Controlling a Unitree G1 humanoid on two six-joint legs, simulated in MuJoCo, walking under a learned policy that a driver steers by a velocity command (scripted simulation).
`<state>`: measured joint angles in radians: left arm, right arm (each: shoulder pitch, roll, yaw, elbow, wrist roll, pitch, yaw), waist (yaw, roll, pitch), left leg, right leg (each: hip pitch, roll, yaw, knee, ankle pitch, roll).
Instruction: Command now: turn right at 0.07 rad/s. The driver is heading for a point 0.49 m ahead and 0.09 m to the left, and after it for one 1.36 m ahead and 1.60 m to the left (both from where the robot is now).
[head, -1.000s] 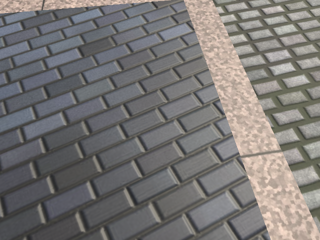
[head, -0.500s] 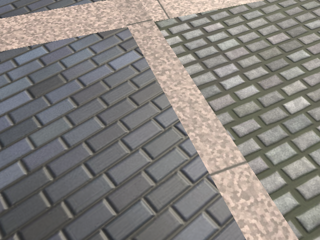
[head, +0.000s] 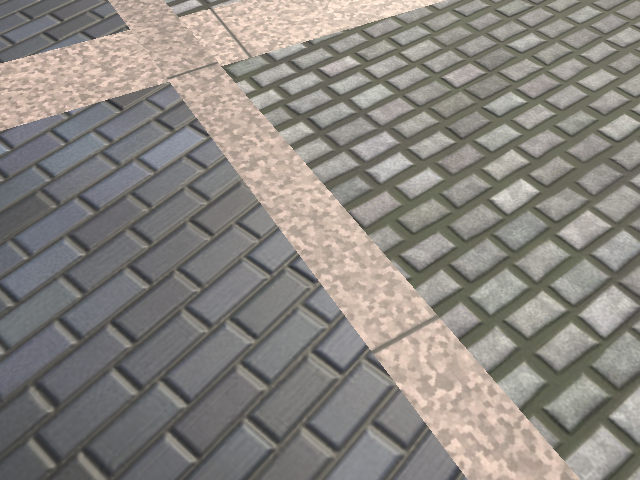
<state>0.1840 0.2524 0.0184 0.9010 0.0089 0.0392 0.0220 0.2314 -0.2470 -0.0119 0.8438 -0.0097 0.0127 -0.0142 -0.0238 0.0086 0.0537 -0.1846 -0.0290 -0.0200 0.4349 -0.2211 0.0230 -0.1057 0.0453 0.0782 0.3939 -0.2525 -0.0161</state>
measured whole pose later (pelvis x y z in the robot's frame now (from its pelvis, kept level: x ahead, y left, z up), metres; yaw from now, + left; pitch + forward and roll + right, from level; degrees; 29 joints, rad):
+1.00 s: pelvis +0.33 +0.01 -0.01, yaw +3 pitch +0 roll +0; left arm 0.12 0.23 0.04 0.94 0.02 -0.07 0.00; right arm 0.34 -0.21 -0.03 1.02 -0.01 -0.05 -0.01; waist -0.04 0.02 0.09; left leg -0.31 -0.01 -0.01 1.19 -0.40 0.07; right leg -0.32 0.04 -0.15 0.48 -0.16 -0.10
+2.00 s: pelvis +0.45 -0.01 +0.00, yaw +36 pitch +1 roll +1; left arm 0.21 0.24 0.04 0.75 0.03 0.02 0.05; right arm 0.19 -0.31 -0.10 0.80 -0.03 0.06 0.02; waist -0.02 0.06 0.05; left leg -0.50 -0.12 -0.09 1.02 -0.41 0.00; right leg -0.21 0.00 -0.04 0.43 -0.24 -0.04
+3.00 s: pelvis +0.58 +0.19 +0.00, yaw +72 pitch +1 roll +0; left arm 0.24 0.26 0.04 0.73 0.03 -0.06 0.01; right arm 0.29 -0.33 -0.07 0.78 -0.03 -0.02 0.04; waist -0.02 0.06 0.03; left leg -0.44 -0.04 -0.06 1.12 -0.33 0.06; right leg -0.22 0.01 -0.08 0.42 -0.22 -0.03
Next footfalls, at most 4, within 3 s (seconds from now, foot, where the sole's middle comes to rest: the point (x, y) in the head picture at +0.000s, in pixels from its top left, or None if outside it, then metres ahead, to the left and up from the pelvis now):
0.38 left None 0.10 0.11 -0.78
0.88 right None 0.44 -0.05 -0.78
1.40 left None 0.49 0.13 -0.78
1.86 right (364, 459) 0.54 -0.07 -0.78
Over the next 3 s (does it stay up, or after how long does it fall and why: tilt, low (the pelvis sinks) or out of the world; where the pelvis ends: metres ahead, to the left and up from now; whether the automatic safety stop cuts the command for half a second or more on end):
stays up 0.58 0.19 0.00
